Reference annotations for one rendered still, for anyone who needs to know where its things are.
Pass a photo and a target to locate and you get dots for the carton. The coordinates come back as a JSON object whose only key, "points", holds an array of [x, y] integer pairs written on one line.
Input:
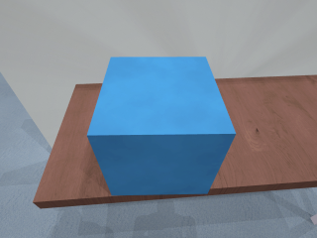
{"points": [[160, 126]]}

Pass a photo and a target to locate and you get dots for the table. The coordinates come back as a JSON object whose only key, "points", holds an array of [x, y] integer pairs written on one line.
{"points": [[275, 146]]}

